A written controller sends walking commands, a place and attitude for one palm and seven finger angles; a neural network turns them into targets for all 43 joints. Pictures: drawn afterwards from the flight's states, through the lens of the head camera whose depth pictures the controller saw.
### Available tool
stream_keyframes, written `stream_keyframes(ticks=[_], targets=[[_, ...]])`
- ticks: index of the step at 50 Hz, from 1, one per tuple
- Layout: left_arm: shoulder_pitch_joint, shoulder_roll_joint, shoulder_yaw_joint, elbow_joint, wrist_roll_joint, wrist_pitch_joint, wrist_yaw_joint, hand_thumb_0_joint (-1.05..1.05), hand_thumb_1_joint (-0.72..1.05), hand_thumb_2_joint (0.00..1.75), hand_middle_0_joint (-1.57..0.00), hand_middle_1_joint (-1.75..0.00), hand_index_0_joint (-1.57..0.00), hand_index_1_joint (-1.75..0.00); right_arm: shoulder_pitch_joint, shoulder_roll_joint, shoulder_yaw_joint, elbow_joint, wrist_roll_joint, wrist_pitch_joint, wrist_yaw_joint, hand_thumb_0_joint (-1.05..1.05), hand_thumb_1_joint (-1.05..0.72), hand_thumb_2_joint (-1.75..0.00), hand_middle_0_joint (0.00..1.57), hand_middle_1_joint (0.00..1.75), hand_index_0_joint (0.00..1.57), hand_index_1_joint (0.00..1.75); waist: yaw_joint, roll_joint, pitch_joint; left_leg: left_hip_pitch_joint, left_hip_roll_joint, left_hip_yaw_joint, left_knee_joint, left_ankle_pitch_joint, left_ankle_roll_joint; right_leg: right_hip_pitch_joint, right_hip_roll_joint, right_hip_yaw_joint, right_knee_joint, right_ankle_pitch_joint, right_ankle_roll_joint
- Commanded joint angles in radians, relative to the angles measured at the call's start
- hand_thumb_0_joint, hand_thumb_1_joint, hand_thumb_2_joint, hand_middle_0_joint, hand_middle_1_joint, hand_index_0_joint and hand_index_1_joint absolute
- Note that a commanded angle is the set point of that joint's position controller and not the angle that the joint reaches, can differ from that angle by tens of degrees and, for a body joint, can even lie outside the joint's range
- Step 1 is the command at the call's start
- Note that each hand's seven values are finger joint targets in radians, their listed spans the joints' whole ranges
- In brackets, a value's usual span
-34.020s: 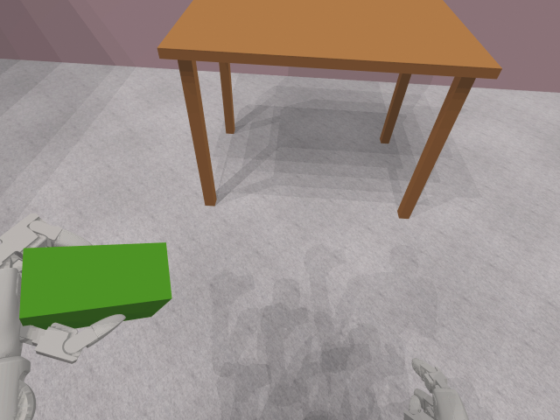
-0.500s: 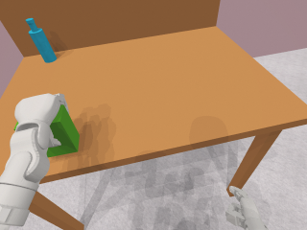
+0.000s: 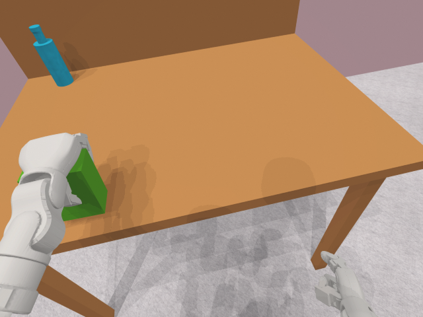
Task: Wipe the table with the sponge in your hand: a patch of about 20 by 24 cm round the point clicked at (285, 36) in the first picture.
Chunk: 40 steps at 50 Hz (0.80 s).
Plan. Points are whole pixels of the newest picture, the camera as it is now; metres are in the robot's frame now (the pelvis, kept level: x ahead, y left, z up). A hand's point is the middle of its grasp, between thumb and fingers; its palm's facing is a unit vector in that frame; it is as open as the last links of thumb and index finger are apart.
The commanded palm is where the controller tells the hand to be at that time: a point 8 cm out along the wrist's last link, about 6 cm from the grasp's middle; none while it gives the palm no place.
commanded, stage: lower the sponge onto the table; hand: left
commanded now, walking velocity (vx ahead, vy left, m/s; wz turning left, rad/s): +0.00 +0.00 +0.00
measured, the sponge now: (73, 193) +0.29 +0.33 +0.08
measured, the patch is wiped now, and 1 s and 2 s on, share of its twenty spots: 0.00 0.10 0.20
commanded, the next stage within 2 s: wipe forward along the first lane in 0.92 s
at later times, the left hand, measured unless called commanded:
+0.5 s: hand (68, 187) +0.28 +0.32 +0.11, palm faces -0.04 -0.02 -1.00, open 10.1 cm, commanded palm +0.26 +0.33 +0.18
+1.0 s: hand (71, 187) +0.29 +0.32 +0.11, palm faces +0.00 +0.01 -1.00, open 10.1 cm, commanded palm +0.26 +0.32 +0.16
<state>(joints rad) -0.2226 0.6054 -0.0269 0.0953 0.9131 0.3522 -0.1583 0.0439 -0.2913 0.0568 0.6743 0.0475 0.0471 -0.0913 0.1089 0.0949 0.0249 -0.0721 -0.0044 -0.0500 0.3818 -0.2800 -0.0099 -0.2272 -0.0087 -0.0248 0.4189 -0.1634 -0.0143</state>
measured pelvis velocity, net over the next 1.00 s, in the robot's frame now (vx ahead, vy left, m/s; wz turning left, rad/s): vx -0.01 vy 0.01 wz -0.01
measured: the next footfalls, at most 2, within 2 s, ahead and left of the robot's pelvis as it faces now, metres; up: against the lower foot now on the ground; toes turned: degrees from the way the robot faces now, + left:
none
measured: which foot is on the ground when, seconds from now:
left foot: down 0.00-1.00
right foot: down 0.00-1.00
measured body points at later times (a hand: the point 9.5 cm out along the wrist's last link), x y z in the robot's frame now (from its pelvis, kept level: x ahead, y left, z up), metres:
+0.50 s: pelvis +0.00 +0.01 +0.00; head +0.00 -0.03 +0.45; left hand +0.28 +0.32 +0.16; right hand +0.22 -0.21 -0.10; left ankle -0.05 +0.13 -0.74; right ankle +0.04 -0.11 -0.74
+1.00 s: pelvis -0.01 +0.01 +0.00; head +0.00 -0.02 +0.45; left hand +0.28 +0.32 +0.16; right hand +0.22 -0.21 -0.10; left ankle -0.05 +0.13 -0.74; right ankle +0.04 -0.11 -0.74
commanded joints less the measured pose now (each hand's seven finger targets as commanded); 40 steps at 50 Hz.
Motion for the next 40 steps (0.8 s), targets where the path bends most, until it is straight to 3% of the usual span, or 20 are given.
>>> stream_keyframes(ticks=[1,3,4,5,9,10,14,15,18,19,20,22,25,29,30,32,34,36,37,40], targets=[[-0.285,0.289,0.167,-0.178,0.032,-0.06,0.044,0.0,0.1,1.3,-1.2,-1.6,-1.2,-1.6,-0.143,-0.095,-0.041,-0.157,-0.007,-0.06,-0.016,0.0,-0.9,-0.9,0.2,0.3,0.2,0.3,-0.002,-0.054,-0.271,-0.099,-0.037,0.061,-0.034,0.309,0.047,0.266,0.015,0.003,-0.018,0.143,-0.039],[-0.3,0.299,0.187,-0.218,0.033,-0.09,0.068,0.0,0.1,1.3,-1.2,-1.6,-1.2,-1.6,-0.143,-0.098,-0.046,-0.166,-0.01,-0.061,-0.017,0.0,-0.9,-0.9,0.2,0.3,0.2,0.3,0.012,-0.052,-0.278,-0.105,-0.04,0.055,-0.034,0.317,0.041,0.273,0.016,0.007,-0.014,0.162,-0.042],[-0.298,0.368,0.254,-0.248,0.042,-0.097,0.086,0.0,0.1,1.3,-1.2,-1.6,-1.2,-1.6,-0.161,-0.099,-0.04,-0.177,-0.007,-0.068,-0.015,0.0,-0.9,-0.9,0.2,0.3,0.2,0.3,0.022,-0.009,-0.291,-0.093,-0.037,0.049,-0.029,0.321,0.041,0.272,0.023,0.033,-0.015,0.163,-0.049],[-0.309,0.335,0.23,-0.234,0.051,-0.102,0.1,0.0,0.1,1.3,-1.2,-1.6,-1.2,-1.6,-0.144,-0.089,-0.037,-0.173,-0.015,-0.073,-0.014,0.0,-0.9,-0.9,0.2,0.3,0.2,0.3,0.022,-0.036,-0.318,-0.107,-0.044,0.058,-0.02,0.361,0.038,0.301,0.011,0.013,0.007,0.195,-0.047],[-0.267,0.32,0.239,-0.224,0.031,-0.084,0.145,0.0,0.1,1.3,-1.2,-1.6,-1.2,-1.6,-0.166,-0.092,-0.041,-0.169,-0.004,-0.064,-0.007,0.0,-0.9,-0.9,0.2,0.3,0.2,0.3,0.023,0.022,-0.269,-0.102,-0.04,0.055,-0.034,0.33,0.03,0.271,0.024,0.041,-0.02,0.172,-0.054],[-0.277,0.312,0.231,-0.196,0.04,-0.074,0.152,0.0,0.1,1.3,-1.2,-1.6,-1.2,-1.6,-0.144,-0.093,-0.043,-0.157,-0.012,-0.066,-0.007,0.0,-0.9,-0.9,0.2,0.3,0.2,0.3,0.021,-0.012,-0.289,-0.119,-0.041,0.063,-0.034,0.346,0.028,0.293,0.014,0.018,-0.005,0.182,-0.05],[-0.253,0.288,0.202,-0.184,0.025,-0.032,0.142,0.0,0.1,1.3,-1.2,-1.6,-1.2,-1.6,-0.179,-0.102,-0.044,-0.164,0.002,-0.06,-0.008,0.0,-0.9,-0.9,0.2,0.3,0.2,0.3,0.009,-0.002,-0.259,-0.11,-0.04,0.062,-0.042,0.294,0.032,0.268,0.022,0.034,-0.028,0.148,-0.048],[-0.274,0.275,0.18,-0.168,0.036,-0.027,0.134,0.0,0.1,1.3,-1.2,-1.6,-1.2,-1.6,-0.161,-0.103,-0.045,-0.154,-0.006,-0.063,-0.01,0.0,-0.9,-0.9,0.2,0.3,0.2,0.3,0.004,-0.042,-0.284,-0.119,-0.044,0.068,-0.034,0.312,0.035,0.282,0.012,0.015,-0.013,0.16,-0.043],[-0.23,0.236,0.139,-0.217,0.021,-0.03,0.108,0.0,0.1,1.3,-1.2,-1.6,-1.2,-1.6,-0.169,-0.106,-0.055,-0.16,-0.007,-0.06,-0.015,0.0,-0.9,-0.9,0.2,0.3,0.2,0.3,0.001,-0.023,-0.279,-0.1,-0.043,0.063,-0.036,0.323,0.041,0.277,0.015,0.008,-0.015,0.181,-0.041],[-0.225,0.269,0.175,-0.238,0.022,-0.036,0.102,0.0,0.1,1.3,-1.2,-1.6,-1.2,-1.6,-0.182,-0.104,-0.046,-0.176,0.0,-0.069,-0.014,0.0,-0.9,-0.9,0.2,0.3,0.2,0.3,0.002,-0.016,-0.287,-0.09,-0.036,0.054,-0.034,0.311,0.042,0.266,0.023,0.022,-0.018,0.159,-0.044],[-0.243,0.24,0.141,-0.216,0.03,-0.044,0.095,0.0,0.1,1.3,-1.2,-1.6,-1.2,-1.6,-0.163,-0.1,-0.043,-0.164,-0.009,-0.073,-0.017,0.0,-0.9,-0.9,0.2,0.3,0.2,0.3,-0.005,-0.054,-0.289,-0.103,-0.043,0.064,-0.028,0.318,0.045,0.268,0.013,0.0,-0.008,0.156,-0.038],[-0.23,0.228,0.136,-0.182,0.021,-0.062,0.092,0.0,0.1,1.3,-1.2,-1.6,-1.2,-1.6,-0.148,-0.106,-0.049,-0.15,-0.009,-0.066,-0.022,0.0,-0.9,-0.9,0.2,0.3,0.2,0.3,-0.01,-0.078,-0.225,-0.12,-0.035,0.057,-0.046,0.278,0.041,0.238,0.018,-0.004,-0.027,0.122,-0.036],[-0.294,0.296,0.189,-0.158,0.055,-0.098,0.111,0.0,0.1,1.3,-1.2,-1.6,-1.2,-1.6,-0.138,-0.102,-0.043,-0.15,-0.014,-0.078,-0.027,0.0,-0.9,-0.9,0.2,0.3,0.2,0.3,0.0,-0.077,-0.259,-0.131,-0.04,0.058,-0.038,0.259,0.04,0.242,0.016,0.0,-0.017,0.082,-0.04],[-0.268,0.311,0.228,-0.238,0.053,-0.135,0.156,0.0,0.1,1.3,-1.2,-1.6,-1.2,-1.6,-0.158,-0.094,-0.051,-0.165,-0.013,-0.082,-0.023,0.0,-0.9,-0.9,0.2,0.3,0.2,0.3,0.024,0.043,-0.301,-0.097,-0.04,0.047,-0.038,0.305,0.033,0.264,0.028,0.03,-0.016,0.128,-0.054],[-0.26,0.283,0.207,-0.213,0.065,-0.132,0.166,0.0,0.1,1.3,-1.2,-1.6,-1.2,-1.6,-0.139,-0.088,-0.054,-0.152,-0.019,-0.085,-0.021,0.0,-0.9,-0.9,0.2,0.3,0.2,0.3,0.021,0.026,-0.32,-0.109,-0.044,0.055,-0.028,0.355,0.031,0.278,0.019,0.01,0.002,0.161,-0.054],[-0.181,0.214,0.172,-0.194,0.038,-0.111,0.174,0.0,0.1,1.3,-1.2,-1.6,-1.2,-1.6,-0.135,-0.09,-0.06,-0.144,-0.015,-0.072,-0.014,0.0,-0.9,-0.9,0.2,0.3,0.2,0.3,0.019,0.02,-0.266,-0.116,-0.033,0.051,-0.043,0.376,0.022,0.266,0.023,0.004,-0.012,0.181,-0.054],[-0.13,0.237,0.205,-0.21,0.031,-0.083,0.178,0.0,0.1,1.3,-1.2,-1.6,-1.2,-1.6,-0.163,-0.096,-0.056,-0.162,-0.007,-0.072,-0.004,0.0,-0.9,-0.9,0.2,0.3,0.2,0.3,0.029,0.016,-0.263,-0.111,-0.031,0.047,-0.041,0.358,0.025,0.262,0.029,0.022,-0.014,0.173,-0.055],[-0.106,0.188,0.161,-0.172,0.027,-0.051,0.175,0.0,0.1,1.3,-1.2,-1.6,-1.2,-1.6,-0.152,-0.092,-0.057,-0.148,-0.01,-0.06,-0.003,0.0,-0.9,-0.9,0.2,0.3,0.2,0.3,0.018,-0.044,-0.24,-0.132,-0.031,0.058,-0.051,0.333,0.026,0.268,0.021,0.0,-0.014,0.151,-0.049],[-0.135,0.202,0.16,-0.177,0.029,-0.04,0.174,0.0,0.1,1.3,-1.2,-1.6,-1.2,-1.6,-0.16,-0.103,-0.057,-0.144,-0.008,-0.054,-0.003,0.0,-0.9,-0.9,0.2,0.3,0.2,0.3,0.012,-0.058,-0.204,-0.143,-0.028,0.055,-0.061,0.301,0.024,0.245,0.023,0.0,-0.026,0.128,-0.047],[-0.232,0.209,0.136,-0.178,0.056,-0.026,0.169,0.0,0.1,1.3,-1.2,-1.6,-1.2,-1.6,-0.17,-0.102,-0.046,-0.153,-0.009,-0.066,-0.009,0.0,-0.9,-0.9,0.2,0.3,0.2,0.3,0.002,-0.047,-0.229,-0.138,-0.035,0.058,-0.056,0.26,0.032,0.231,0.021,-0.004,-0.024,0.071,-0.046]])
